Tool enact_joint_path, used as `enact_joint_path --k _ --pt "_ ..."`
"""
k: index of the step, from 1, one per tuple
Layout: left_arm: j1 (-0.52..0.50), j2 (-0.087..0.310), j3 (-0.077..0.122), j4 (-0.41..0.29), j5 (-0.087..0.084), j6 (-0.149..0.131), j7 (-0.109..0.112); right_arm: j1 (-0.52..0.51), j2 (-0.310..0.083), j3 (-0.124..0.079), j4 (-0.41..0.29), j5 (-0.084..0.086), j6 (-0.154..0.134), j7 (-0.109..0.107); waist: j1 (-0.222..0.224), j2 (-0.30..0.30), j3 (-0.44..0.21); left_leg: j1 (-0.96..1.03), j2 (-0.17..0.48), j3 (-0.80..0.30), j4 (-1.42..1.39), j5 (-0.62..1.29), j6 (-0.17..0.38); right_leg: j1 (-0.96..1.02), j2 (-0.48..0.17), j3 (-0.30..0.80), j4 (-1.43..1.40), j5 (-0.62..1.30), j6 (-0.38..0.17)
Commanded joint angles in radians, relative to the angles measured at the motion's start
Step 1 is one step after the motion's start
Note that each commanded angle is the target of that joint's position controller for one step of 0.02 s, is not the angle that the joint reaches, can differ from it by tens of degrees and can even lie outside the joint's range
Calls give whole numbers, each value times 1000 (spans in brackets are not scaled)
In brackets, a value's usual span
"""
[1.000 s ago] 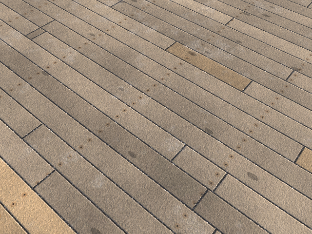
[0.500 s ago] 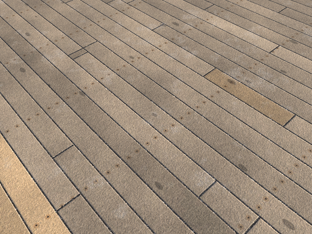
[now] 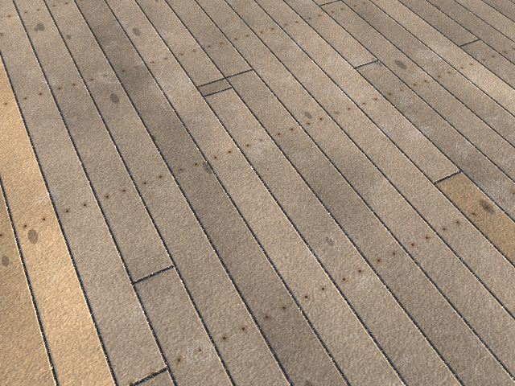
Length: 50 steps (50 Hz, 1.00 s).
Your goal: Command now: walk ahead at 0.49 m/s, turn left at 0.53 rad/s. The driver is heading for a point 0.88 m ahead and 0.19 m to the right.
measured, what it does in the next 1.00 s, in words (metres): walks ahead, turning right: right foot, then left foot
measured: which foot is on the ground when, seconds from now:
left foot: down 0.00-0.20, up 0.22-0.66, down 0.68-1.00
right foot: up 0.00-0.16, down 0.18-0.70, up 0.72-1.00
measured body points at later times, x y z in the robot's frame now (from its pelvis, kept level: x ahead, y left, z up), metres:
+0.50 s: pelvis +0.29 -0.05 +0.00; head +0.32 -0.07 +0.45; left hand +0.29 +0.22 -0.12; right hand +0.44 -0.30 -0.11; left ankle +0.42 +0.10 -0.69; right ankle +0.26 -0.12 -0.74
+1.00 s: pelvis +0.55 -0.04 +0.00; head +0.58 -0.04 +0.45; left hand +0.79 +0.15 -0.11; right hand +0.47 -0.31 -0.12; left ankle +0.53 +0.06 -0.74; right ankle +0.58 -0.20 -0.67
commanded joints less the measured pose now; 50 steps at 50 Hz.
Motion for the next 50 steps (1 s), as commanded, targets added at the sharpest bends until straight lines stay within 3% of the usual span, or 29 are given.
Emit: enact_joint_path --k 1,3,5,7,8,9,10,11,12,13,15,17,19,22,25,29,31,33,34,35,36,37,38,39,40,42,44,50 --pt "-135 62 7 -100 -7 -18 -6 68 -159 -37 -36 -3 -11 -10 -33 97 10 7 245 -183 -45 413 103 6 58 -47 -112 81 -3" --pt "-163 60 1 -113 -10 -27 -9 87 -151 -32 -27 -8 -15 -18 -43 100 9 52 266 -182 -32 476 91 41 70 -59 -183 98 -28" --pt "-134 74 5 -106 -12 -33 -9 76 -156 -27 -21 -12 -23 -25 -22 109 10 77 298 -177 -25 534 62 138 82 -60 -250 74 -72" --pt "-6 115 24 -65 -16 -37 2 47 -181 -30 -17 -21 -30 -28 39 124 -33 113 299 -138 91 788 27 300 132 -79 -281 -38 -119" --pt "130 133 35 -20 -18 -42 14 39 -186 -30 -10 -27 -29 -25 104 99 -101 120 265 -92 264 878 11 442 165 -101 -333 -54 -145" --pt "277 165 46 13 -8 -51 26 44 -162 -21 -16 -28 -31 -22 168 67 -193 14 226 -53 492 725 -3 652 79 -14 -341 -88 -184" --pt "377 282 76 17 11 -52 33 155 -72 -1 -44 5 -32 -13 135 -152 -339 -276 86 32 879 272 -57 935 -196 448 -361 -184 -323" --pt "340 249 76 41 -21 -35 17 166 -103 -2 -34 -17 -35 -11 105 -208 -327 -474 14 35 1008 -260 -63 949 -260 771 -526 -173 -382" --pt "232 185 64 20 -41 -29 7 79 -127 -3 -45 -40 -33 -12 71 -75 -156 -554 98 6 1041 -181 -57 816 -220 659 -532 -270 -368" --pt "176 132 53 10 -42 -30 2 -11 -127 3 -61 -44 -38 -6 73 12 -81 -553 140 15 990 -108 -59 701 -176 522 -543 -220 -347" --pt "174 97 39 37 -37 -35 5 -59 -109 10 -86 -53 -29 3 37 2 -13 -509 191 30 874 -73 -76 568 -80 371 -576 -40 -301" --pt "205 111 44 60 -42 -46 6 -43 -88 20 -85 -57 -12 9 21 -30 -35 -467 197 53 814 -68 -104 537 -41 311 -587 93 -304" --pt "233 133 53 73 -46 -48 9 -81 -78 27 -99 -54 -3 10 23 -28 -32 -487 205 74 746 -53 -131 514 -26 279 -609 105 -321" --pt "279 139 60 87 -48 -41 14 -231 -69 38 -149 -49 -1 10 59 -25 13 -541 218 94 582 57 -167 495 -1 266 -646 61 -313" --pt "330 144 67 99 -48 -38 14 -341 -56 48 -182 -40 -4 13 100 -29 7 -528 202 98 438 172 -179 526 20 260 -622 83 -282" --pt "374 153 74 103 -35 -31 21 -429 -63 51 -218 -27 -15 11 130 -35 -6 -492 168 93 335 180 -172 591 6 298 -539 200 -264" --pt "347 166 80 89 -30 -28 29 -400 -81 46 -218 -24 -24 7 103 -45 -15 -404 155 77 272 130 -154 589 -6 334 -489 223 -238" --pt "295 183 86 71 -31 -29 29 -263 -110 32 -178 -24 -36 -5 32 -35 -57 -189 124 86 184 82 -126 536 21 346 -376 266 -204" --pt "291 164 81 68 -40 -36 22 -153 -151 17 -151 -35 -50 -19 -20 26 -125 -10 179 38 136 71 -95 478 84 299 -208 237 -178" --pt "288 92 61 33 -50 -46 17 11 -232 -3 -145 -57 -55 -37 -81 154 -276 205 425 -198 98 -153 -40 372 146 193 66 4 -153" --pt "388 48 52 4 -69 -40 19 -7 -301 -22 -145 -59 -35 -40 -13 361 -312 328 607 -614 -32 -284 57 94 274 77 263 -508 -133" --pt "380 122 60 41 -34 -19 28 -57 -217 -14 -148 -47 -22 -35 15 207 -196 219 590 -613 -28 -378 68 13 170 68 370 -450 -139" --pt "314 126 63 44 -24 -14 17 -109 -131 7 -161 -38 -23 -30 16 98 -95 108 532 -460 -41 -308 47 23 138 68 372 -353 -136" --pt "275 103 60 37 -23 -11 7 -136 -97 16 -156 -38 -26 -26 28 83 -44 28 482 -317 -64 -141 30 48 110 57 343 -295 -124" --pt "253 96 60 34 -14 -3 -1 -133 -86 20 -147 -37 -33 -27 35 119 -27 -10 445 -215 -77 -27 13 66 89 45 322 -272 -114" --pt "244 85 58 27 -8 17 -17 -107 -85 18 -123 -27 -49 -24 47 158 -30 -33 407 -95 -88 155 3 83 81 26 324 -236 -99" --pt "194 75 55 3 -10 26 -27 -80 -92 13 -104 -17 -63 -19 51 142 -34 -15 410 -26 -100 269 13 40 73 21 323 -189 -91" --pt "-4 45 32 -70 -13 25 -51 -29 -94 6 -59 -19 -60 -15 27 124 16 2 381 166 -130 373 11 -21 58 -34 109 5 -74"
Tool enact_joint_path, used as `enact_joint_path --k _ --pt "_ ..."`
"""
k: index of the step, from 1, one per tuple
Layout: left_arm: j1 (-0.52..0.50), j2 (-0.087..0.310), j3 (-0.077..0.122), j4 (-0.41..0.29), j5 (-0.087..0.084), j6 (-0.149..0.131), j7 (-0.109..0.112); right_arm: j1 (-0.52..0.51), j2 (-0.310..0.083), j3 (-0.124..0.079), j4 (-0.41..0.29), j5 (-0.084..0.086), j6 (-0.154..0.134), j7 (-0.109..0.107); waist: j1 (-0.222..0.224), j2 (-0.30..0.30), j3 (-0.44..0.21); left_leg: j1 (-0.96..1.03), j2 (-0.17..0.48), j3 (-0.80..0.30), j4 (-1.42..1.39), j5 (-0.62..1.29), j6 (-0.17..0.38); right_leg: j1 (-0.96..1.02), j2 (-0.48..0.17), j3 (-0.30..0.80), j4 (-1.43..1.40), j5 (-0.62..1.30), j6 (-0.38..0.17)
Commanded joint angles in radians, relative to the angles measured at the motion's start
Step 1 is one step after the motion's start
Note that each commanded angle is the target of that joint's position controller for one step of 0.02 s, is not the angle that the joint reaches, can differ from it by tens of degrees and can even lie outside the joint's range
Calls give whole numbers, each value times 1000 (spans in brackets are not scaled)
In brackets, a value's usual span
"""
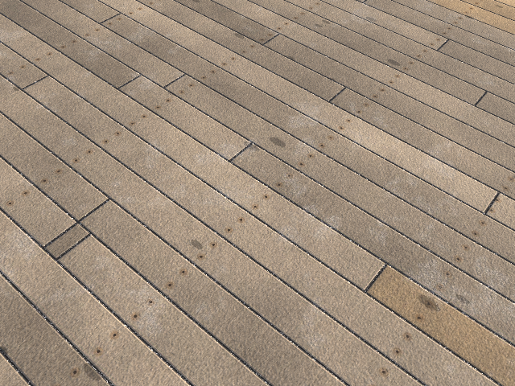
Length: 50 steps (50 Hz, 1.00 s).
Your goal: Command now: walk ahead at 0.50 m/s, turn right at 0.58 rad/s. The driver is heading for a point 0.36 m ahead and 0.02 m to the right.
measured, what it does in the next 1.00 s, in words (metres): walks ahead: right foot, then left foot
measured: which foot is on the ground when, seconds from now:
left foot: down 0.00-0.22, up 0.24-0.70, down 0.72-1.00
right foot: up 0.00-0.20, down 0.22-1.00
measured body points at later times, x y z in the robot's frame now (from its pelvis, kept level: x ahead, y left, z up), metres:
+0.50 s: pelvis +0.22 -0.06 +0.00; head +0.26 -0.09 +0.45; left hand +0.35 +0.18 -0.13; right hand +0.27 -0.33 -0.14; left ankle +0.32 +0.08 -0.68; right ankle +0.22 -0.11 -0.75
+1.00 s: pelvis +0.30 -0.04 +0.00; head +0.31 -0.04 +0.45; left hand +0.38 +0.19 -0.16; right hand +0.30 -0.30 -0.15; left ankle +0.35 +0.04 -0.75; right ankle +0.22 -0.11 -0.75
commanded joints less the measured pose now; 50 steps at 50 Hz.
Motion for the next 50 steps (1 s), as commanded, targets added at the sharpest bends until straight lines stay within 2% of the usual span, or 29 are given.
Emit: enact_joint_path --k 1,5,7,9,10,11,12,13,14,15,16,17,18,19,22,25,28,32,34,35,36,37,38,39,40,41,43,46,50 --pt "-95 -4 -18 -92 -3 -14 -16 -26 -107 -22 -48 0 -16 1 11 143 41 -6 240 -71 -107 373 93 -22 -14 -35 -149 115 -2" --pt "-201 -3 -29 -138 3 -16 -24 31 -139 -32 -12 0 -6 -8 -14 138 67 68 273 -9 -78 457 76 38 1 -109 -318 81 -48" --pt "-199 7 -25 -145 8 -16 -18 47 -157 -35 4 -2 7 -14 -3 145 52 122 282 31 8 676 63 98 41 -147 -366 -5 -84" --pt "-100 31 -12 -122 14 -19 -4 56 -190 -41 16 -4 23 -20 46 164 -22 152 287 65 220 961 55 242 116 -177 -398 -109 -132" --pt "32 53 2 -82 19 -28 6 51 -199 -42 13 1 32 -22 104 147 -100 99 280 83 412 935 44 414 150 -167 -459 -97 -162" --pt "202 106 26 -29 34 -35 24 47 -182 -35 -5 1 33 -20 178 75 -194 -92 253 87 689 682 12 676 71 -32 -517 -90 -205" --pt "184 224 52 -46 24 -33 41 105 -44 -3 -78 13 28 2 101 -192 -304 -543 79 78 1070 -297 -53 1020 -291 479 -527 115 -343" --pt "244 218 54 -66 -17 -24 53 10 -141 -25 -90 5 28 -4 167 -32 -384 -605 24 -123 1194 -336 -60 1008 -356 655 -610 409 -388" --pt "185 183 45 -42 -25 -26 66 -53 -122 -21 -102 22 27 -7 133 19 -247 -635 83 -165 1170 -214 -55 903 -321 426 -595 670 -364" --pt "140 115 25 -32 -32 -32 69 -49 -96 -8 -92 24 21 -9 92 38 -145 -595 107 -161 1077 -171 -50 763 -270 313 -607 777 -321" --pt "91 77 13 -30 -34 -37 71 -41 -93 -9 -76 12 30 -10 52 54 -86 -546 127 -166 1002 -161 -49 661 -213 234 -635 759 -270" --pt "51 49 1 -32 -38 -40 71 -4 -95 -10 -63 -6 50 -8 14 40 -68 -474 129 -166 957 -153 -55 572 -176 181 -666 753 -246" --pt "42 40 -6 -30 -36 -46 67 23 -92 -12 -48 -13 69 -5 -2 33 -74 -416 121 -162 921 -141 -58 524 -159 148 -682 777 -231" --pt "51 50 -5 -20 -33 -54 64 35 -85 -14 -43 -14 80 -1 -11 33 -85 -396 106 -152 897 -125 -62 510 -148 126 -689 831 -232" --pt "69 65 -6 7 -24 -63 62 17 -55 -11 -37 -7 93 4 -16 20 -90 -396 90 -141 793 -42 -65 500 -119 66 -704 859 -211" --pt "94 48 -16 36 -24 -58 67 -56 -50 -9 -43 -8 98 0 9 -11 -75 -404 87 -139 662 29 -62 520 -96 42 -704 792 -176" --pt "132 45 -22 68 -19 -53 73 -120 -46 -4 -47 -2 102 -7 40 -22 -64 -386 77 -139 551 54 -52 554 -113 54 -697 751 -169" --pt "138 34 -31 101 -11 -44 82 -135 -43 -1 -28 2 98 -25 52 -25 -40 -303 50 -140 413 -14 -29 566 -137 91 -650 708 -180" --pt "119 27 -37 115 -18 -39 89 -109 -32 3 -8 3 91 -33 34 -14 -23 -218 41 -139 262 -2 -7 553 -137 117 -610 627 -167" --pt "107 23 -41 121 -26 -39 93 -81 -26 8 5 -1 81 -37 8 17 -23 -112 65 -165 119 156 2 512 -121 121 -587 524 -131" --pt "133 3 -49 118 -25 -44 96 -43 -79 -1 22 -7 69 -44 20 85 -66 19 164 -264 98 426 16 460 -76 113 -557 344 -88" --pt "246 -15 -48 141 -25 -42 95 -59 -133 -7 23 -4 65 -44 97 189 -82 72 278 -357 153 723 85 423 6 72 -555 5 -65" --pt "267 -20 -50 188 -27 -23 102 -100 -96 0 26 13 71 -36 76 212 -88 -12 312 -389 149 695 157 481 51 40 -572 -164 -53" --pt "238 -9 -50 198 -21 -12 106 -141 -57 12 23 9 72 -28 80 190 -54 -82 278 -379 118 577 133 530 44 50 -619 -148 -51" --pt "202 2 -47 203 -20 -9 104 -171 -46 16 24 7 75 -23 75 170 -27 -112 217 -337 108 443 86 553 35 69 -665 -77 -53" --pt "167 20 -42 208 -22 -7 101 -161 -44 16 36 6 77 -25 55 146 -4 -119 169 -295 103 364 55 555 17 83 -679 -9 -58" --pt "156 9 -45 228 -26 -9 99 -126 -55 12 73 15 78 -33 43 125 1 -88 133 -265 96 309 31 553 -13 95 -690 73 -56" --pt "159 -15 -54 268 -27 -15 107 -120 -45 12 105 15 78 -34 37 72 -3 -45 136 -265 98 327 36 546 -17 91 -706 76 -46" --pt "153 -25 -59 306 -27 -13 113 -126 -38 14 144 11 80 -34 35 60 11 -51 132 -263 90 308 38 548 -20 89 -714 67 -45"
